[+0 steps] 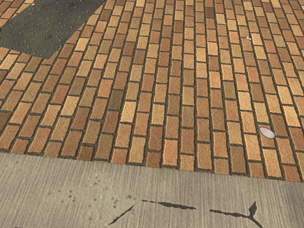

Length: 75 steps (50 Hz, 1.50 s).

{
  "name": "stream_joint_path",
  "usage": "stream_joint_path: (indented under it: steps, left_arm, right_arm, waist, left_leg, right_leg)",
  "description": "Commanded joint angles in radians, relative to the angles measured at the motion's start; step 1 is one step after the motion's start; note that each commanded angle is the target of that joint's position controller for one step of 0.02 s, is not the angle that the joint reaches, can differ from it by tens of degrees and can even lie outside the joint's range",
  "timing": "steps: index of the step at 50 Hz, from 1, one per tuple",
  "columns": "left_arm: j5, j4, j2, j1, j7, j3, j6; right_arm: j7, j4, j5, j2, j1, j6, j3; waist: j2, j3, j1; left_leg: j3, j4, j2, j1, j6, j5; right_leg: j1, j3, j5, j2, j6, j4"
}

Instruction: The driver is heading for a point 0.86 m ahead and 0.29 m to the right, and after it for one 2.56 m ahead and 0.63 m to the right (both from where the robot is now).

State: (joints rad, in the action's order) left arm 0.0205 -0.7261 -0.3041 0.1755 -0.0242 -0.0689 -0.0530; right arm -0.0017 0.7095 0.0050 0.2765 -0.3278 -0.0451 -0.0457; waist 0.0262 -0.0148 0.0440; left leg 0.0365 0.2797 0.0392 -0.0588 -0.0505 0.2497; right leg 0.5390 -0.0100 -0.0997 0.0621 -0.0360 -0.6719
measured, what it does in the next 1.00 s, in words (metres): walks ahead, turning right: right foot, then left foot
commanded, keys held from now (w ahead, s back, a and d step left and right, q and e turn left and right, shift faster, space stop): w+e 0.92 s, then w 0.08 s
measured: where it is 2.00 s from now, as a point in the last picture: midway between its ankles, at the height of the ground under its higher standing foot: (216, 163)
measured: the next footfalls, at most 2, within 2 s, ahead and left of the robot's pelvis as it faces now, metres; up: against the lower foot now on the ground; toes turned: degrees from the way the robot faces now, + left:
right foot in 0.18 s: +0.19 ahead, -0.17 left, +0.00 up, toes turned -6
left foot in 0.60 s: +0.55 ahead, -0.04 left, +0.00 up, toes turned -18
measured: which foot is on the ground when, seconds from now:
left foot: down 0.00-0.18, up 0.20-0.58, down 0.60-1.00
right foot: up 0.00-0.16, down 0.18-0.62, up 0.64-1.00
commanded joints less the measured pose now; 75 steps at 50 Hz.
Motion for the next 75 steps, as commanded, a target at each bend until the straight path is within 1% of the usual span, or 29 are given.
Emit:
stream_joint_path:
  steps: [1,3,4,7,9,11,12,13,15,17,22,26,30,31,32,33,35,38,46,54,56,57,58,59,60,61,63,67,75]
  left_arm:
    - [0.008,0.114,-0.064,-0.157,-0.012,0.000,-0.021]
    - [0.010,0.129,-0.064,-0.170,-0.022,0.005,-0.024]
    - [-0.139,0.083,-0.024,-0.038,-0.028,0.035,-0.026]
    - [-0.083,0.116,-0.078,-0.088,-0.032,0.007,-0.050]
    - [-0.056,0.093,-0.116,0.036,-0.030,-0.012,-0.075]
    - [-0.080,0.018,-0.154,0.450,-0.003,-0.005,-0.069]
    - [-0.093,-0.042,-0.146,0.518,-0.012,-0.011,-0.086]
    - [-0.080,-0.050,-0.141,0.433,-0.021,-0.009,-0.092]
    - [-0.070,-0.030,-0.023,0.260,-0.032,0.043,-0.091]
    - [-0.070,0.021,0.010,0.104,-0.029,0.060,-0.084]
    - [-0.089,0.006,-0.100,0.147,-0.059,0.020,-0.088]
    - [-0.087,-0.030,-0.115,0.256,-0.092,-0.003,-0.065]
    - [-0.106,-0.033,-0.119,0.206,-0.081,-0.010,-0.064]
    - [-0.116,-0.009,-0.032,0.204,-0.078,0.016,-0.075]
    - [-0.144,-0.028,0.112,0.447,-0.075,0.062,-0.102]
    - [-0.099,-0.025,-0.001,0.270,-0.087,0.032,-0.091]
    - [-0.086,-0.022,-0.028,0.123,-0.050,0.020,-0.073]
    - [-0.122,-0.032,0.038,0.092,-0.057,0.045,-0.057]
    - [-0.081,-0.008,0.043,-0.038,-0.091,0.063,-0.039]
    - [-0.076,0.050,-0.013,-0.154,-0.045,0.025,-0.040]
    - [-0.054,0.018,-0.096,0.010,-0.020,-0.020,-0.066]
    - [-0.061,-0.032,-0.144,0.239,-0.003,-0.031,-0.064]
    - [-0.071,-0.072,-0.127,0.468,0.003,-0.023,-0.051]
    - [-0.096,-0.121,-0.149,0.498,0.014,-0.046,-0.071]
    - [-0.073,-0.131,-0.149,0.392,0.012,-0.052,-0.078]
    - [-0.056,-0.118,-0.079,0.312,0.013,-0.030,-0.073]
    - [-0.054,-0.084,0.046,0.165,0.011,0.017,-0.063]
    - [-0.118,-0.055,0.001,0.060,0.033,0.000,-0.054]
    - [-0.104,-0.112,0.041,0.249,0.068,0.042,-0.060]
  right_arm:
    - [0.002,-0.027,0.005,0.193,-0.020,-0.018,-0.058]
    - [0.005,-0.010,0.009,0.195,-0.032,-0.016,-0.061]
    - [0.031,-0.006,-0.122,0.045,-0.045,-0.047,0.011]
    - [0.028,0.005,-0.067,0.136,0.008,-0.056,-0.002]
    - [0.039,0.033,-0.104,0.163,-0.060,-0.052,0.005]
    - [0.071,-0.019,-0.151,0.041,-0.097,-0.079,0.054]
    - [0.072,-0.057,-0.097,0.065,0.110,-0.093,0.038]
    - [0.049,-0.055,-0.077,0.093,0.150,-0.106,0.029]
    - [0.018,-0.058,-0.121,0.073,0.136,-0.100,0.042]
    - [0.011,-0.050,-0.114,0.045,0.104,-0.073,0.054]
    - [0.032,-0.085,-0.071,0.002,0.258,-0.036,0.086]
    - [0.042,-0.107,-0.070,0.046,0.361,-0.026,0.083]
    - [0.010,-0.049,-0.035,0.145,0.188,-0.052,0.043]
    - [0.001,0.010,-0.036,0.176,-0.052,-0.066,0.028]
    - [0.008,0.054,-0.040,0.173,-0.254,-0.067,0.032]
    - [-0.001,0.079,-0.063,0.144,-0.297,-0.058,0.029]
    - [-0.006,0.049,-0.039,0.039,-0.036,-0.056,0.058]
    - [-0.030,0.051,-0.038,-0.047,0.061,-0.061,0.077]
    - [-0.015,0.142,-0.084,0.079,-0.033,-0.092,0.017]
    - [0.026,0.213,-0.078,0.138,-0.100,-0.060,0.008]
    - [0.030,0.214,-0.098,0.138,-0.105,-0.069,0.010]
    - [0.042,0.210,-0.122,-0.018,-0.262,-0.079,0.058]
    - [0.081,0.185,-0.093,0.012,-0.186,-0.092,0.055]
    - [0.089,0.128,-0.033,0.026,0.046,-0.095,0.038]
    - [0.070,0.121,-0.032,0.051,0.084,-0.098,0.029]
    - [0.051,0.128,-0.061,0.081,0.048,-0.092,0.021]
    - [0.046,0.127,-0.087,-0.042,0.032,-0.068,0.053]
    - [0.103,0.163,-0.084,-0.064,-0.083,-0.036,0.044]
    - [0.076,0.074,-0.093,-0.031,0.170,-0.013,0.024]
  waist:
    - [-0.123,0.103,0.048]
    - [-0.115,0.115,0.049]
    - [-0.110,0.052,0.000]
    - [-0.087,0.074,-0.029]
    - [-0.055,-0.027,-0.084]
    - [0.174,-0.327,-0.215]
    - [0.122,-0.034,-0.268]
    - [0.065,0.052,-0.221]
    - [0.027,0.020,-0.094]
    - [0.021,0.006,-0.017]
    - [-0.004,0.024,-0.070]
    - [0.021,0.042,-0.106]
    - [0.004,-0.078,0.006]
    - [-0.107,-0.270,0.077]
    - [-0.356,-0.570,0.025]
    - [-0.153,-0.340,0.133]
    - [-0.085,-0.056,0.046]
    - [-0.090,-0.085,-0.033]
    - [-0.073,0.011,-0.020]
    - [-0.097,0.078,-0.025]
    - [-0.066,-0.040,-0.109]
    - [0.149,-0.334,-0.127]
    - [0.192,-0.461,-0.218]
    - [0.110,-0.177,-0.264]
    - [0.099,-0.050,-0.199]
    - [0.068,-0.088,-0.136]
    - [0.005,-0.044,-0.029]
    - [0.002,-0.041,0.022]
    - [-0.004,0.039,-0.126]
  left_leg:
    - [0.162,-0.139,-0.301,0.010,-0.170,0.036]
    - [0.137,-0.127,-0.317,0.040,-0.165,0.001]
    - [0.216,-0.162,-0.411,0.102,-0.181,0.068]
    - [0.066,-0.081,-0.323,0.077,-0.132,0.000]
    - [-0.083,0.219,-0.212,-0.072,-0.086,-0.363]
    - [-0.018,0.842,0.081,-0.669,0.043,0.311]
    - [0.111,1.033,0.023,-0.917,0.005,0.271]
    - [0.111,1.089,-0.038,-0.923,-0.007,0.185]
    - [0.098,1.021,-0.104,-0.770,-0.025,0.094]
    - [0.079,0.918,-0.135,-0.643,-0.001,0.068]
    - [-0.055,0.463,-0.088,-0.455,0.085,-0.188]
    - [-0.045,0.300,-0.051,-0.425,0.061,-0.283]
    - [-0.063,0.252,-0.037,-0.074,-0.056,-0.351]
    - [0.083,0.290,-0.181,0.275,-0.191,-0.509]
    - [0.558,0.218,-0.509,0.744,-0.480,-0.541]
    - [0.638,0.095,-0.489,0.579,-0.363,-0.175]
    - [0.381,-0.042,-0.415,0.093,-0.215,0.097]
    - [0.154,-0.124,-0.336,-0.025,-0.189,-0.231]
    - [-0.161,-0.174,-0.331,-0.037,-0.190,-0.529]
    - [-0.225,-0.022,-0.343,0.076,-0.124,-0.421]
    - [-0.276,0.265,-0.263,-0.092,-0.073,-0.600]
    - [-0.273,0.615,-0.149,-0.426,0.021,-0.221]
    - [-0.147,0.910,0.000,-0.609,0.042,0.390]
    - [0.004,1.047,-0.023,-0.776,0.001,0.357]
    - [0.005,1.091,-0.103,-0.763,0.006,0.294]
    - [0.012,1.099,-0.153,-0.659,0.007,0.290]
    - [0.034,1.014,-0.190,-0.506,0.019,0.229]
    - [-0.006,0.911,-0.154,-0.386,0.038,-0.111]
    - [-0.035,0.342,-0.192,-0.537,0.055,-0.679]
  right_leg:
    - [0.109,0.001,-0.016,0.011,0.026,0.047]
    - [0.109,0.004,-0.054,0.009,0.055,0.066]
    - [0.101,-0.036,-0.060,0.024,0.109,0.005]
    - [-0.060,0.072,-0.024,-0.049,0.180,0.133]
    - [-0.436,0.094,0.001,-0.136,0.206,0.127]
    - [-1.106,-0.689,-0.214,0.204,0.474,0.305]
    - [-0.948,-0.693,-0.318,0.207,0.374,0.377]
    - [-0.755,-0.609,-0.334,0.210,0.354,0.380]
    - [-0.495,-0.471,-0.211,0.169,0.349,0.400]
    - [-0.318,-0.400,-0.118,0.131,0.347,0.471]
    - [-0.149,-0.201,0.234,0.004,0.314,0.452]
    - [-0.273,-0.311,0.270,0.081,0.316,0.397]
    - [-0.300,-0.273,0.596,0.017,0.187,0.156]
    - [-0.152,-0.209,0.414,-0.108,0.116,-0.110]
    - [0.142,-0.148,-0.434,-0.250,0.048,-0.454]
    - [0.344,-0.153,-0.434,-0.175,0.058,-0.717]
    - [0.326,-0.106,-0.218,-0.026,0.094,-0.692]
    - [0.153,-0.093,-0.207,0.050,0.079,-0.541]
    - [0.144,-0.015,0.081,0.058,0.065,-0.123]
    - [-0.034,0.067,-0.038,-0.047,0.140,0.073]
    - [-0.446,0.065,0.079,-0.106,0.209,0.047]
    - [-0.991,-0.224,0.237,0.104,0.414,0.020]
    - [-1.124,-0.614,0.199,0.299,0.513,0.259]
    - [-0.939,-0.519,0.304,0.277,0.412,0.309]
    - [-0.699,-0.361,0.404,0.282,0.377,0.300]
    - [-0.558,-0.268,0.490,0.282,0.378,0.292]
    - [-0.276,-0.138,0.605,0.262,0.341,0.335]
    - [-0.096,0.062,0.460,0.173,0.290,0.389]
    - [-0.235,0.111,-0.008,0.164,0.234,0.151]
